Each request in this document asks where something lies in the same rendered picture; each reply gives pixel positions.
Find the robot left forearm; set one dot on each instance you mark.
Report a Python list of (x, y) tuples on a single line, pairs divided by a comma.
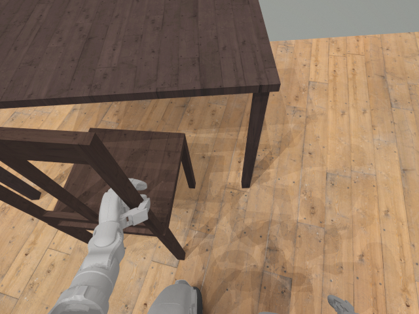
[(94, 282)]

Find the chair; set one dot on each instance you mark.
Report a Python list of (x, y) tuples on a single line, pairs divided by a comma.
[(103, 159)]

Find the table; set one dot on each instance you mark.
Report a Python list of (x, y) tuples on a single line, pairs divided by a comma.
[(64, 52)]

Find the robot left thigh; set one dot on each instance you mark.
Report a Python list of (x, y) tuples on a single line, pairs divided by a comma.
[(175, 299)]

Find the left robot shin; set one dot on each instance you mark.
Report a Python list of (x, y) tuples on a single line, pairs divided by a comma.
[(181, 281)]

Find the left robot hand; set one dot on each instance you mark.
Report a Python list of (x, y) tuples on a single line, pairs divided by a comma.
[(112, 208)]

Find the right robot hand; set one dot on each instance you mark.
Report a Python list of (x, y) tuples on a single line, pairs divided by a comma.
[(340, 306)]

